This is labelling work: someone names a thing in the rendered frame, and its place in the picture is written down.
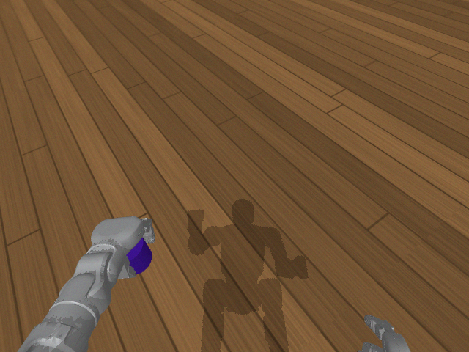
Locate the left robot arm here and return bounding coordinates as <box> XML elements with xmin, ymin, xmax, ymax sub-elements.
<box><xmin>17</xmin><ymin>241</ymin><xmax>126</xmax><ymax>352</ymax></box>

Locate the left robot hand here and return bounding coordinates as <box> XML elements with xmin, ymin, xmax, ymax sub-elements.
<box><xmin>91</xmin><ymin>216</ymin><xmax>155</xmax><ymax>279</ymax></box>

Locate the tin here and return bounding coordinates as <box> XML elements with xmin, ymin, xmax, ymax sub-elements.
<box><xmin>126</xmin><ymin>238</ymin><xmax>152</xmax><ymax>274</ymax></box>

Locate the right robot hand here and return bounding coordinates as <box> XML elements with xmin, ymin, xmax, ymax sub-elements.
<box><xmin>358</xmin><ymin>315</ymin><xmax>411</xmax><ymax>352</ymax></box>

